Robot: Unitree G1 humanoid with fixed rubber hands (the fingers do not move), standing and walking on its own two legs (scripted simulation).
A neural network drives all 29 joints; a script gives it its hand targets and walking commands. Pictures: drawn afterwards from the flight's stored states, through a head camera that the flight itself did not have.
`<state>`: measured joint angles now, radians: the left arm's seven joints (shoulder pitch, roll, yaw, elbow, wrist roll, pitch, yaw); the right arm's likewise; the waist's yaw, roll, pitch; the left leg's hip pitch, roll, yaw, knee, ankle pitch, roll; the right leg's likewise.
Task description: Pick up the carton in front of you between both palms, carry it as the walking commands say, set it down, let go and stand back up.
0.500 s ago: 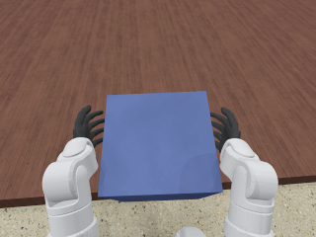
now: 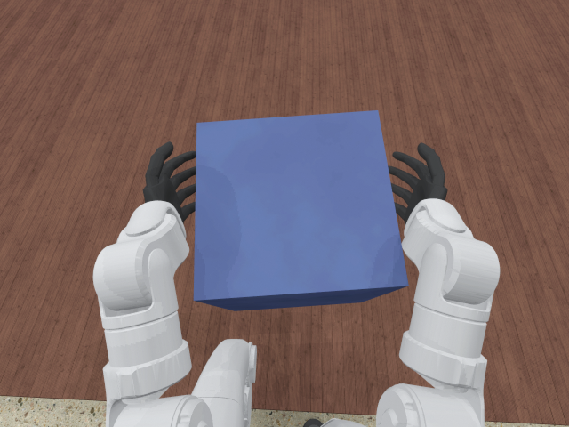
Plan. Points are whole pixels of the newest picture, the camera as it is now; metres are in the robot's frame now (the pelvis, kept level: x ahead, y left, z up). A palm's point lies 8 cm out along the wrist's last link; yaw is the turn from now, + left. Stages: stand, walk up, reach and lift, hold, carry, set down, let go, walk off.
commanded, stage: carry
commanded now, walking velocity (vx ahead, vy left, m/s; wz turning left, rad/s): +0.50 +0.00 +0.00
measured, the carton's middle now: (293, 228) +0.37 +0.01 +0.02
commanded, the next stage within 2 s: none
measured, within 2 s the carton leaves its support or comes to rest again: neither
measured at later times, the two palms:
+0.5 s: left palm out of the picture +0.74 +0.16 +0.28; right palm out of the picture +0.70 -0.14 +0.31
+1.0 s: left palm out of the picture +1.05 +0.19 +0.27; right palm out of the picture +1.06 -0.11 +0.28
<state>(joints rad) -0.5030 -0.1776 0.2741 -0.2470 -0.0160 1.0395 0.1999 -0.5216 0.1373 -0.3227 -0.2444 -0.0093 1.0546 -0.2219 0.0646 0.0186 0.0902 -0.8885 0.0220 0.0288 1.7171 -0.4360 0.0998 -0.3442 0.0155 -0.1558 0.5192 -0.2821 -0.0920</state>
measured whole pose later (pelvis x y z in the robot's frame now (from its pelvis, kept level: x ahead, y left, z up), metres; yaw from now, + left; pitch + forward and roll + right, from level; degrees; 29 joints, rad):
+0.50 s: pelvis +0.37 +0.06 +0.14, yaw -3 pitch +5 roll -1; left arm -0.54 -0.15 0.30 -0.30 0.10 1.11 0.22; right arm -0.61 0.15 -0.22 -0.28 0.03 1.08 -0.30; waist -0.15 0.02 0.04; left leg -0.26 -0.03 0.12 0.51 -0.34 0.10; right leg -0.84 -0.02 -0.03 1.18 -0.26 -0.07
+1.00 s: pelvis +0.72 +0.02 +0.15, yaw +1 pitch +5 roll +1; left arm -0.61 -0.22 0.36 -0.15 0.13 1.17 0.29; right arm -0.55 0.26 -0.32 -0.24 -0.17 1.17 -0.24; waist 0.03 -0.02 0.00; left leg -0.62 0.05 0.03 0.75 -0.22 0.00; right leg -0.19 0.03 -0.14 0.34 -0.24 -0.09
